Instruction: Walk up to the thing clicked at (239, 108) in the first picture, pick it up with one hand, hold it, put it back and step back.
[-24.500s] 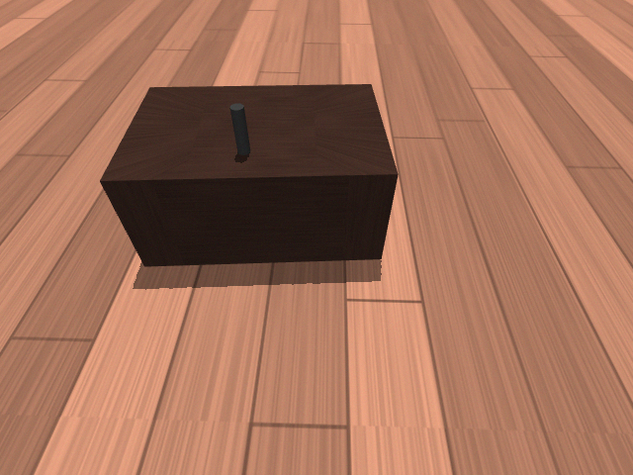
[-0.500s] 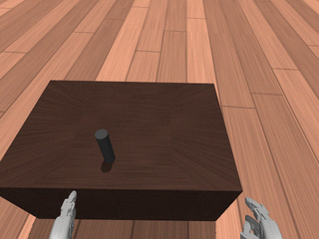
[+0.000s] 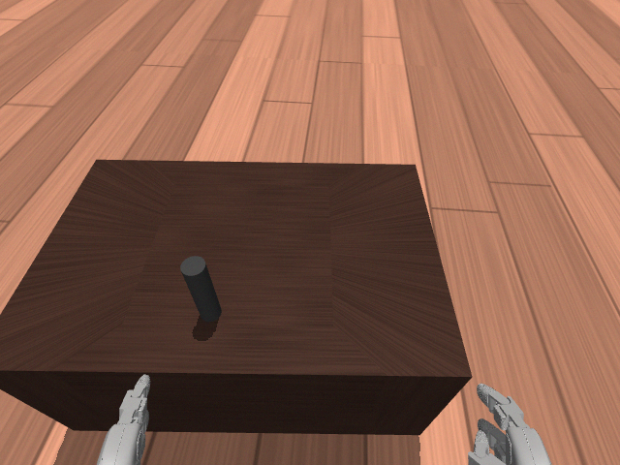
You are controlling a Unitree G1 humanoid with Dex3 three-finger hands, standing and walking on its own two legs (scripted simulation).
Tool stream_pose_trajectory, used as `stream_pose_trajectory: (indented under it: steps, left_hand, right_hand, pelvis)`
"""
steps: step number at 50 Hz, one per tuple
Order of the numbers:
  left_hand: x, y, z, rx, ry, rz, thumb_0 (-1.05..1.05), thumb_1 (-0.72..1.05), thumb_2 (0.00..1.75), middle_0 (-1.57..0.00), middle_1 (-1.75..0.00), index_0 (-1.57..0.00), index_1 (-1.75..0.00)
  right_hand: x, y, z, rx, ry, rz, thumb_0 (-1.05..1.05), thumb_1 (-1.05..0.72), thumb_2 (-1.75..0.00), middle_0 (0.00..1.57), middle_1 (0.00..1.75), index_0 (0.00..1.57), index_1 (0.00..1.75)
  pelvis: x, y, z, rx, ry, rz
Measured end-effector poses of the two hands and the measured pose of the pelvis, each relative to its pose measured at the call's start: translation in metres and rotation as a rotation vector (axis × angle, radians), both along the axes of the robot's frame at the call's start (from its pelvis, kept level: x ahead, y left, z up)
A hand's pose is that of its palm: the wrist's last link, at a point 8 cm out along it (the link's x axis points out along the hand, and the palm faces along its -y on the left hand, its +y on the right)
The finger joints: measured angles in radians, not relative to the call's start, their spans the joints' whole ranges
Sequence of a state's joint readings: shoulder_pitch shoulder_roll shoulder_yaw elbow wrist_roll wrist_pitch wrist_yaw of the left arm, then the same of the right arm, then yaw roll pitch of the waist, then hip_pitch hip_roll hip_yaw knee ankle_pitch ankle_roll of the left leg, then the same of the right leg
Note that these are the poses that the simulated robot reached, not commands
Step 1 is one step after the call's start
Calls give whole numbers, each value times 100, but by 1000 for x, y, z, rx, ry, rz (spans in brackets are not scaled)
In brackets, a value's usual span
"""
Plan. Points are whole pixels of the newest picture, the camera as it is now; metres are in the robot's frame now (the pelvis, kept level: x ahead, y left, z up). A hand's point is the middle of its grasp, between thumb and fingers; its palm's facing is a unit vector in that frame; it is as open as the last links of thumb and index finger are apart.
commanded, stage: home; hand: left
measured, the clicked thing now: (202, 291) +0.49 +0.23 -0.18
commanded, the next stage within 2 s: stand in 0.64 s
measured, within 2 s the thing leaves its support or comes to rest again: neither
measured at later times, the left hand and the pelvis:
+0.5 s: hand out of the picture +0.14 +0.18 -0.04, palm faces +0.13 -0.95 -0.28, open 17.4 cm; pelvis -0.02 +0.00 +0.00, yaw +1 degrees
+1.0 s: hand out of the picture +0.09 +0.24 -0.10, palm faces -0.04 -0.92 -0.38, open 13.9 cm; pelvis -0.02 +0.00 +0.02, yaw +1 degrees
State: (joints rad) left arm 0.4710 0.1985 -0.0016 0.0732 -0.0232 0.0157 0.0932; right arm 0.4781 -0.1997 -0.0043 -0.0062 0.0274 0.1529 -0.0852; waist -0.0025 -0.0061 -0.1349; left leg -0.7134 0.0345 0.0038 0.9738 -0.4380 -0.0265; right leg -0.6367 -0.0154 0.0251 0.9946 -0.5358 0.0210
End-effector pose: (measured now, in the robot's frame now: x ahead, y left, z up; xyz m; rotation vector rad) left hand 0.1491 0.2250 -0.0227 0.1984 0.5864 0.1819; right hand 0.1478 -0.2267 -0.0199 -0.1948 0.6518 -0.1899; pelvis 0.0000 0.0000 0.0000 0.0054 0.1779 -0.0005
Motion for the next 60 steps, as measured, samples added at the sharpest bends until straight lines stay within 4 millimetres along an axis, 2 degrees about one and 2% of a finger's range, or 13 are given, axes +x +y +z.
stream_pose_trajectory:
  steps: [5,13,21,28,39,41,46,52,56,60]
  left_hand:
    - [-4,-3,0,-2,5,4,-1,-52,7,-6,-6,-6,-6]
    - [-17,-3,2,15,10,19,-1,-51,7,-6,-6,-6,-6]
    - [-26,-1,5,38,27,20,-1,-52,7,-6,-6,-6,-6]
    - [-30,0,6,38,35,29,-1,-53,7,-6,-6,-6,-6]
    - [-33,4,6,33,51,38,-1,-52,7,-6,-6,-6,-6]
    - [-32,9,-1,82,70,-26,-1,-50,9,-8,-8,-8,-8]
    - [-47,39,-30,129,244,-80,0,-33,26,-14,-19,-14,-18]
    - [-81,70,-43,138,426,-14,0,4,59,-19,-26,-19,-26]
    - [-100,80,-46,135,513,33,0,33,75,-20,-29,-20,-28]
    - [-112,82,-48,122,569,61,0,59,83,-20,-30,-20,-29]
  right_hand:
    - [-2,-4,-2,-4,-5,0,1,-90,-91,21,30,20,30]
    - [-12,-19,-29,-43,95,-29,1,-90,-90,21,30,20,30]
    - [-26,-19,-42,-40,120,-45,1,-90,-90,21,30,20,30]
    - [-29,-13,-44,-36,98,-41,1,-90,-90,21,30,20,30]
    - [-23,-7,-37,-46,39,-20,1,-90,-90,21,30,20,30]
    - [-23,-9,-42,-80,85,49,1,-90,-90,21,30,20,30]
    - [-34,-25,-56,-98,263,115,1,-90,-90,21,30,21,30]
    - [-56,-48,-57,-101,374,54,1,-90,-90,21,30,20,30]
    - [-69,-56,-57,-109,444,25,1,-90,-90,21,30,20,30]
    - [-78,-56,-56,-104,495,9,1,-90,-90,21,30,20,30]
  pelvis:
    - [-3,-3,0,0,-7,1]
    - [-10,-5,1,-16,-36,12]
    - [-20,-4,2,-21,-49,15]
    - [-25,-3,3,-24,-56,16]
    - [-28,0,5,-28,-67,19]
    - [-30,0,7,-22,-101,23]
    - [-27,2,14,-6,-151,23]
    - [-18,5,23,-7,-175,19]
    - [-13,7,29,-10,-186,21]
    - [-11,8,35,-10,-198,22]
